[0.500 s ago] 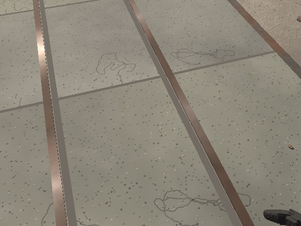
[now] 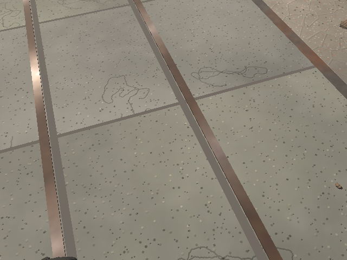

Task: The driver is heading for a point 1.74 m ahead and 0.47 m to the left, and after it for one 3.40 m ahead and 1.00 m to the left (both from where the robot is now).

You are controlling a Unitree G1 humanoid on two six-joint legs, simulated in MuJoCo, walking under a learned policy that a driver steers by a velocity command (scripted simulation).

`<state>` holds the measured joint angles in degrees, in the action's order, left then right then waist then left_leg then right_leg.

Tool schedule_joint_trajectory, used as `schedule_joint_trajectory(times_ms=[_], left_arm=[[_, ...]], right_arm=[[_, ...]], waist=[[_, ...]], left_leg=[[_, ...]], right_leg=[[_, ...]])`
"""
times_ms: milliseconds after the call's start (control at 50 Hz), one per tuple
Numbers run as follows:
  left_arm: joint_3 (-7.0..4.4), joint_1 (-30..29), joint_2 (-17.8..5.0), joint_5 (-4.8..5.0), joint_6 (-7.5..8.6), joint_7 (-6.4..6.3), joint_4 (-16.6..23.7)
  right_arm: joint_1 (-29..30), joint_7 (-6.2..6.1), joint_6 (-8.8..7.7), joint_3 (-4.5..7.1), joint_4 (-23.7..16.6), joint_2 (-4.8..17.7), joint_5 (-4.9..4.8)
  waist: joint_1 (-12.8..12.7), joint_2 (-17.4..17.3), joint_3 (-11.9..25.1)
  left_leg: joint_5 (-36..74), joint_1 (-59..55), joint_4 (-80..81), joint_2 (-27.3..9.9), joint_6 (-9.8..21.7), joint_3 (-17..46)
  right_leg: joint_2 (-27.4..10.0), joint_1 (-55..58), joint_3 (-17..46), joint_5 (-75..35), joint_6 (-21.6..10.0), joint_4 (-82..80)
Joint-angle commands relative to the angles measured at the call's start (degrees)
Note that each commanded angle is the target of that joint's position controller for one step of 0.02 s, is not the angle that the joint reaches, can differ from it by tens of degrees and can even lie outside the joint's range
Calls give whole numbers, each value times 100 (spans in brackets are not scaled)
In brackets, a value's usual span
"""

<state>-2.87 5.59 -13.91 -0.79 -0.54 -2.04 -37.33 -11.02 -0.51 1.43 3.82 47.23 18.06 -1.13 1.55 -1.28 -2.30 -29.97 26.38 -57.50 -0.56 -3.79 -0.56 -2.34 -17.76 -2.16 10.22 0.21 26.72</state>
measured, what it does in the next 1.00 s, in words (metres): walks ahead, turning left: left foot, then right foot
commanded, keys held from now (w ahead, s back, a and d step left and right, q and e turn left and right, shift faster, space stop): q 0.56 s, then w+q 0.02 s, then w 0.42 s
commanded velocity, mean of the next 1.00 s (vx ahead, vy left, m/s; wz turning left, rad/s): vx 0.13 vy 0.00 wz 0.42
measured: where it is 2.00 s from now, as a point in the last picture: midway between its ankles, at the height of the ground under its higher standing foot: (89, 226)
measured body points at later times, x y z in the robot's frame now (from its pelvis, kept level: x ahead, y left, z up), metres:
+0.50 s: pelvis +0.01 +0.04 +0.01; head +0.04 +0.08 +0.45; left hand +0.08 +0.36 -0.11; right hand +0.23 -0.20 -0.08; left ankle +0.01 +0.12 -0.74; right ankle +0.08 -0.12 -0.69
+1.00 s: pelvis +0.10 +0.07 +0.01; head +0.13 +0.07 +0.45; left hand -0.02 +0.32 -0.11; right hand +0.39 -0.07 -0.09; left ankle +0.13 +0.24 -0.71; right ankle +0.08 -0.10 -0.74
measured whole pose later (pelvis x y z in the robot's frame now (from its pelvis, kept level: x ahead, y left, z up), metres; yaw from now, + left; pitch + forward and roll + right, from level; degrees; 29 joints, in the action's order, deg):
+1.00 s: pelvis +0.10 +0.07 +0.01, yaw +26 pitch +2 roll +0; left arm -3.1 22.9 -15.5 1.2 3.5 -0.2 -47.9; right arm -8.4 1.2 -2.7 2.9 38.7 16.6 -1.2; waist -5.3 -1.6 0.2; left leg -10.6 28.9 -36.3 -2.4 -1.4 0.9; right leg -0.9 -1.5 2.3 16.8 0.4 16.2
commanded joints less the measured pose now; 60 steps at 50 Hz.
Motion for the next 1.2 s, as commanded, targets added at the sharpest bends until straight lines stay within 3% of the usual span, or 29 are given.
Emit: schedule_joint_trajectory(times_ms=[20,100,140,160,180,200,220,260,280,320,420,560,640,660,680,700,720,740,760,900,980,1020,1060,1080,1100,1120,1140,1160,1200], left_arm=[[-318,-304,-942,-7,58,-34,226],[-381,-217,-1092,96,20,-59,52],[-375,-173,-1030,201,-10,-66,-69],[-343,173,-834,149,-30,-45,-217],[-239,241,-527,-126,-45,-18,-25],[-294,-472,-749,-55,-16,-76,173],[-349,-535,-910,66,-20,-111,156],[-421,-263,-989,38,-49,-191,-81],[-440,-154,-996,17,-53,-207,-129],[-427,-10,-883,58,-16,-171,-177],[-347,-181,-724,81,58,-119,-145],[-341,-123,-835,143,211,38,-161],[-331,362,-780,187,329,163,-324],[-346,530,-869,129,355,157,-360],[-347,918,-1077,5,369,137,-379],[-475,1182,-1647,-152,402,205,-512],[-423,900,-1388,-79,488,213,-435],[-337,716,-1098,40,518,167,-421],[-295,702,-1005,101,522,137,-416],[-267,1312,-1118,163,510,98,-627],[-299,1588,-1334,224,473,186,-723],[-302,1556,-1374,270,434,207,-754],[-246,1517,-1259,254,411,203,-770],[-147,1477,-1002,187,435,209,-737],[24,1629,-485,93,526,193,-438],[-17,1534,-701,179,633,169,-400],[-145,1333,-1127,319,679,208,-356],[-143,1096,-1133,334,690,239,-346],[-151,964,-983,178,652,258,-375]], right_arm=[[-263,-31,117,86,-377,258,17],[-147,148,120,126,-610,411,19],[-492,196,114,191,-514,468,60],[-516,155,102,270,-552,721,116],[-456,31,87,427,-774,1509,134],[-626,102,-24,383,-879,1513,390],[-449,122,-137,346,-882,1374,397],[78,40,-185,259,-954,1003,136],[214,-16,-160,216,-991,912,75],[142,-89,-123,175,-1037,813,94],[-29,-183,-52,235,-1102,921,57],[162,-107,56,303,-1274,1011,56],[331,-117,98,195,-1312,765,-11],[181,-123,69,110,-1271,536,30],[-28,-105,24,-27,-1228,119,116],[214,-115,-81,77,-1520,419,5],[282,-130,-177,165,-1446,767,28],[183,-103,-214,210,-1319,867,37],[92,-79,-225,207,-1193,789,77],[943,110,-509,-29,-1416,105,49],[1096,200,-569,-23,-1489,209,-31],[869,226,-589,18,-1462,329,-71],[1,174,-574,162,-1190,575,-57],[-813,112,-566,280,-1017,835,-44],[-1585,69,-524,413,-937,1472,114],[-1795,127,-540,352,-843,1264,87],[-1350,158,-570,210,-867,914,73],[-1019,170,-578,139,-923,689,83],[-547,194,-600,52,-957,453,147]], waist=[[28,1052,646],[-33,1089,881],[130,850,856],[33,57,621],[-196,-1866,422],[330,-1478,689],[218,-931,590],[-47,-522,501],[-135,-565,539],[-168,-587,730],[-24,-596,720],[21,-776,648],[-270,-719,720],[-305,-437,733],[-307,549,952],[-315,1532,298],[-277,1210,-155],[-199,1079,-290],[-188,984,-201],[-650,953,-144],[-709,999,-185],[-485,1006,-184],[17,813,212],[434,483,773],[564,-1036,1631],[603,-1442,1822],[452,-1041,1030],[319,-778,581],[41,-499,103]], left_leg=[[448,-142,306,-229,-71,-43],[1136,-715,1573,-179,184,-253],[1907,-1430,2569,74,473,-417],[2796,-1769,3211,-190,727,237],[4632,-2264,3652,-1775,1567,2521],[4371,-1881,3988,-2194,2372,3233],[3857,-1855,3996,-1923,2237,2818],[3255,-1882,3865,-1431,1671,2226],[3359,-1763,3858,-1291,1581,2053],[3538,-1837,3839,-1131,1574,1928],[3042,-2149,3783,-1002,1597,2151],[3026,-1724,3637,-878,1687,2862],[609,-1088,3570,-453,1397,2885],[-90,-537,3216,-185,1141,2625],[-615,106,1676,427,776,1763],[-636,1406,716,901,658,1100],[-171,1705,61,446,571,1285],[324,1811,-103,344,495,1249],[624,1814,-163,259,397,1113],[1980,1054,1390,-150,134,90],[1978,170,2343,-44,246,-96],[2073,-322,2719,-28,436,-91],[2101,-1699,3088,158,682,-199],[2043,-2894,3133,-241,892,253],[1208,-4690,3435,-1755,1631,2570],[207,-4554,4253,-2185,2073,4248],[-155,-3988,4340,-2080,1928,3681],[101,-3409,4399,-1801,1783,2985],[1213,-2486,4694,-1364,1655,2115]], right_leg=[[-1303,419,621,-1870,-1204,-805],[-1527,698,513,-1725,-1113,-487],[-1322,370,216,-853,-700,75],[-946,-195,-254,171,-224,951],[-47,-1750,-691,2601,457,2776],[305,-2064,344,3053,396,3772],[184,-2184,594,2621,285,4126],[15,-2256,712,1699,228,3974],[35,-2065,716,1415,270,3964],[170,-1856,695,1049,343,3947],[279,-1746,791,794,510,2564],[477,-767,842,1065,455,1296],[432,628,509,199,122,-345],[28,1318,808,295,-71,-579],[-1053,1955,2021,1171,-484,-975],[-1786,1569,3820,2497,-1302,-1601],[-1883,1296,3947,3107,-1508,-1729],[-1608,1334,3438,2935,-1325,-1734],[-1363,1509,3023,2611,-1143,-1727],[-859,1280,1469,513,-1055,-1887],[-1045,1027,1346,253,-1107,-1767],[-1206,997,1407,111,-1039,-1626],[-984,743,1076,-1064,-802,-749],[-636,267,657,-1283,-555,543],[85,-1602,33,179,-71,2822],[322,-2381,636,2156,-38,3904],[-70,-2861,766,1856,-150,4393],[-297,-2850,646,1361,-247,4343],[-570,-2526,608,637,-222,3819]])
